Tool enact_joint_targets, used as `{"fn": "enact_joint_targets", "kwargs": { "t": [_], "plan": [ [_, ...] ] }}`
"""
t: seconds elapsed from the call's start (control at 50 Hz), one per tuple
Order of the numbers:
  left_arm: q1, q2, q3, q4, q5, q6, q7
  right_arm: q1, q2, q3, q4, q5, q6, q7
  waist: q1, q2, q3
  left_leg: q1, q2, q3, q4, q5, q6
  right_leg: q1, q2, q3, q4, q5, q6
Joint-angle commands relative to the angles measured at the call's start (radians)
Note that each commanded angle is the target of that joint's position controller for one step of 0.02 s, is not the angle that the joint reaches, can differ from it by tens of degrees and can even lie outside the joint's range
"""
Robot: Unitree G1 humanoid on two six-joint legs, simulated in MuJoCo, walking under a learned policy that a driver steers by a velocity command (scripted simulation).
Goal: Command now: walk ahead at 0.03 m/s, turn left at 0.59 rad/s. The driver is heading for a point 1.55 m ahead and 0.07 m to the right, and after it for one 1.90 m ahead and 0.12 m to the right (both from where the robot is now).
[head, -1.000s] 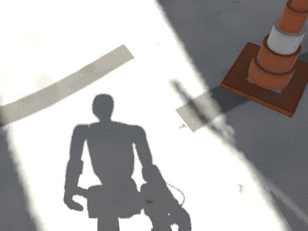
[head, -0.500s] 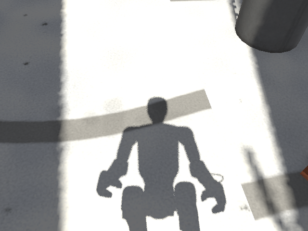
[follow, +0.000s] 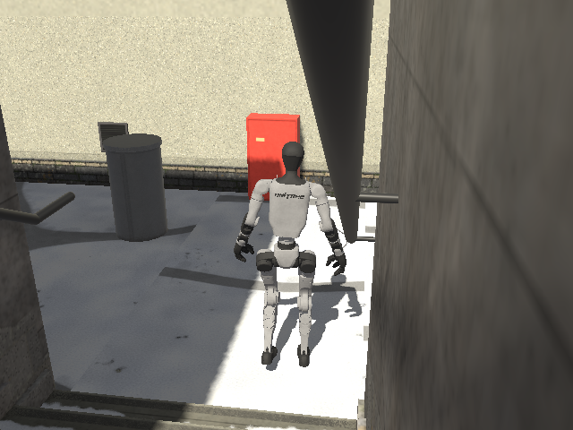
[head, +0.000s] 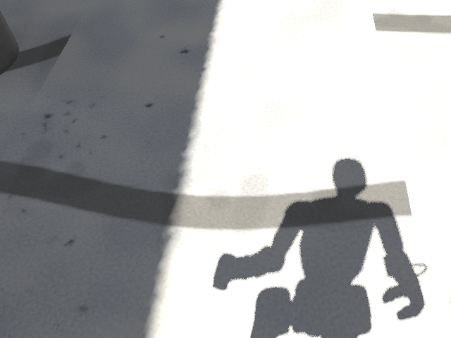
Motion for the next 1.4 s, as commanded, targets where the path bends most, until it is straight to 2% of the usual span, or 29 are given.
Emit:
{"fn": "enact_joint_targets", "kwargs": {
  "t": [0.02,0.06,0.08,0.1,0.14,0.2,0.24,0.3,0.32,0.34,0.36,0.38,0.4,0.42,0.44,0.46,0.48,0.52,0.62,0.66,0.68,0.7,0.72,0.74,0.76,0.78,0.86,1.04,1.4],
  "plan": [
    [0.028,0.134,0.035,-0.052,0.019,-0.007,-0.003,0.059,-0.065,-0.010,-0.028,0.006,0.007,0.035,0.006,-0.212,-0.102,-0.085,0.045,0.017,0.158,0.074,-0.050,0.139,-0.237,0.149,-0.123,0.566,-0.161],
    [0.045,0.146,0.044,-0.047,0.012,-0.007,-0.013,0.045,-0.076,-0.013,-0.033,0.010,0.009,0.049,0.004,-0.209,-0.115,-0.088,0.058,0.014,0.161,0.104,-0.051,0.140,-0.255,0.125,-0.123,0.526,-0.175],
    [0.041,0.147,0.046,-0.045,0.013,-0.002,-0.011,0.047,-0.067,-0.012,-0.031,0.009,0.009,0.041,0.001,-0.221,-0.098,-0.106,0.067,0.024,0.102,0.100,-0.052,0.139,-0.246,0.098,-0.133,0.446,-0.163],
    [0.063,0.164,0.052,-0.042,0.016,-0.001,-0.005,0.028,-0.057,-0.006,-0.035,-0.007,0.011,0.038,0.012,-0.219,-0.070,-0.099,0.072,0.030,0.041,0.106,-0.051,0.115,-0.251,0.097,-0.136,0.409,-0.162],
    [0.092,0.175,0.060,-0.039,0.023,0.006,-0.001,-0.015,-0.038,0.004,-0.047,-0.014,0.021,0.034,0.035,-0.212,-0.066,-0.110,0.092,0.060,-0.031,0.096,-0.055,0.139,-0.284,0.096,-0.135,0.350,-0.171],
    [0.095,0.204,0.074,-0.040,0.025,0.009,-0.011,-0.068,-0.012,0.020,-0.078,-0.007,0.021,0.035,0.049,-0.222,-0.074,-0.034,0.127,0.099,-0.180,0.077,-0.048,0.117,-0.300,0.058,-0.132,0.303,-0.169],
    [0.098,0.210,0.078,-0.034,0.030,0.015,-0.027,-0.064,-0.012,0.028,-0.083,0.000,0.016,0.038,0.059,-0.265,-0.094,0.051,0.119,0.117,-0.261,0.036,-0.023,0.082,-0.291,0.043,-0.123,0.273,-0.165],
    [0.090,0.218,0.080,-0.026,0.021,0.030,-0.038,-0.014,-0.007,0.036,-0.063,0.006,0.001,0.028,0.030,-0.245,-0.105,0.148,0.110,0.141,-0.469,0.108,0.024,0.078,-0.297,0.043,-0.067,0.299,-0.143],
    [0.086,0.216,0.080,-0.019,0.012,0.039,-0.039,0.023,0.002,0.040,-0.043,0.002,-0.010,0.019,0.005,-0.211,-0.103,0.233,0.103,0.150,-0.634,0.225,0.039,0.048,-0.281,0.015,-0.009,0.310,-0.108],
    [0.148,0.198,0.079,0.002,0.014,0.038,-0.048,0.035,-0.021,0.037,-0.034,-0.009,-0.023,0.008,0.006,-0.119,-0.102,0.327,0.136,0.084,-0.754,0.340,0.037,-0.019,-0.244,-0.033,0.099,0.208,-0.041],
    [0.208,0.110,0.061,-0.013,0.027,0.040,-0.059,0.015,-0.094,0.030,-0.053,-0.017,-0.036,-0.003,0.048,0.156,-0.118,0.422,0.396,-0.241,-0.818,0.496,0.068,-0.199,-0.141,-0.118,0.330,-0.275,0.038],
    [0.136,0.116,0.058,-0.051,0.021,0.060,-0.041,0.021,-0.189,0.011,-0.070,-0.020,-0.038,-0.006,0.006,0.221,-0.097,0.243,0.547,-0.360,-0.793,0.680,0.221,-0.226,-0.042,-0.063,0.414,-0.440,0.045],
    [0.102,0.152,0.067,-0.041,0.009,0.074,-0.035,0.024,-0.109,0.028,-0.050,-0.021,-0.042,-0.005,0.007,0.097,-0.068,0.223,0.488,-0.276,-0.781,0.666,0.246,-0.191,-0.071,0.009,0.459,-0.395,0.045],
    [0.111,0.137,0.065,-0.027,-0.001,0.078,-0.039,-0.034,-0.053,0.047,-0.049,-0.018,-0.044,-0.007,0.038,0.104,-0.029,0.202,0.423,-0.205,-0.790,0.603,0.224,-0.194,-0.067,0.017,0.457,-0.329,0.043],
    [0.137,0.136,0.065,-0.001,-0.001,0.074,-0.043,-0.083,-0.026,0.056,-0.053,-0.021,-0.041,-0.012,0.060,0.104,-0.020,0.216,0.362,-0.150,-0.800,0.565,0.188,-0.189,-0.069,0.017,0.436,-0.265,0.048],
    [0.158,0.147,0.070,0.020,0.014,0.074,-0.046,-0.086,-0.027,0.057,-0.052,-0.012,-0.045,-0.021,0.059,0.130,-0.025,0.240,0.335,-0.117,-0.790,0.625,0.178,-0.183,-0.060,0.003,0.444,-0.227,0.053],
    [0.185,0.142,0.068,0.042,0.021,0.074,-0.048,-0.074,-0.013,0.064,-0.041,-0.008,-0.049,-0.024,0.061,0.114,-0.052,0.264,0.319,-0.085,-0.777,0.706,0.177,-0.158,-0.054,0.002,0.438,-0.210,0.061],
    [0.200,0.113,0.060,0.060,0.019,0.074,-0.050,-0.029,-0.008,0.068,-0.010,0.001,-0.058,-0.020,0.051,0.071,-0.080,0.290,0.319,-0.053,-0.744,0.810,0.186,-0.120,-0.041,0.003,0.411,-0.211,0.058],
    [0.150,0.076,0.041,0.080,0.012,0.079,-0.035,-0.005,-0.012,0.072,0.037,-0.011,-0.059,-0.022,0.015,0.076,-0.046,0.242,0.328,-0.101,-0.750,0.590,0.206,-0.031,-0.026,0.001,0.200,-0.228,0.057],
    [0.169,0.061,0.034,0.104,0.009,0.073,-0.027,-0.013,-0.010,0.073,0.048,-0.008,-0.060,-0.024,0.025,0.057,-0.047,0.219,0.331,-0.131,-0.742,0.539,0.201,0.030,-0.021,-0.003,0.088,-0.181,0.049],
    [0.190,0.053,0.030,0.122,0.005,0.067,-0.025,-0.036,-0.011,0.073,0.053,-0.006,-0.056,-0.029,0.054,0.028,-0.048,0.193,0.321,-0.136,-0.733,0.471,0.180,0.094,-0.023,-0.012,-0.041,-0.089,0.047],
    [0.212,0.048,0.024,0.141,0.013,0.057,-0.022,-0.035,-0.006,0.075,0.057,0.001,-0.057,-0.030,0.065,-0.005,-0.055,0.143,0.308,-0.140,-0.730,0.425,0.146,0.192,-0.049,0.011,-0.135,0.049,0.047],
    [0.224,0.070,0.023,0.152,0.027,0.044,-0.019,-0.014,0.020,0.083,0.063,0.003,-0.063,-0.027,0.053,-0.049,-0.072,0.096,0.277,-0.127,-0.715,0.404,0.111,0.269,-0.122,0.091,-0.149,0.120,0.041],
    [0.162,0.109,0.027,0.163,0.019,0.040,-0.025,0.025,0.045,0.084,0.077,0.010,-0.061,-0.022,-0.005,-0.158,-0.023,0.146,0.201,-0.052,-0.752,0.355,0.091,0.156,-0.142,0.112,-0.111,0.144,0.019],
    [0.151,0.070,0.017,0.168,0.019,0.033,-0.036,0.019,0.024,0.081,0.101,0.001,-0.059,-0.025,0.020,-0.132,-0.024,0.217,0.195,-0.038,-0.746,0.358,0.075,0.108,-0.143,0.111,-0.126,0.113,0.010],
    [0.156,0.057,0.011,0.180,0.018,0.026,-0.039,0.018,0.019,0.077,0.116,0.000,-0.057,-0.029,0.029,-0.120,-0.013,0.240,0.196,-0.038,-0.738,0.375,0.071,0.093,-0.134,0.099,-0.135,0.097,0.013],
    [0.164,0.052,0.005,0.219,0.014,0.018,-0.029,0.044,0.042,0.081,0.163,-0.001,-0.059,-0.030,0.030,-0.105,-0.012,0.237,0.205,-0.037,-0.734,0.403,0.071,0.108,-0.121,0.090,-0.151,0.074,0.013],
    [0.170,0.023,-0.014,0.281,0.010,0.013,-0.029,0.081,0.071,0.079,0.242,0.000,-0.063,-0.031,0.026,-0.058,0.001,0.207,0.202,-0.045,-0.751,0.371,0.067,0.096,-0.117,0.087,-0.137,0.044,-0.002],
    [0.225,-0.026,-0.035,0.341,0.008,0.008,-0.022,0.145,0.125,0.088,0.319,0.001,-0.068,-0.041,0.023,-0.064,0.007,0.205,0.207,-0.037,-0.728,0.399,0.063,0.074,-0.106,0.080,-0.121,0.055,-0.003]
  ]
}}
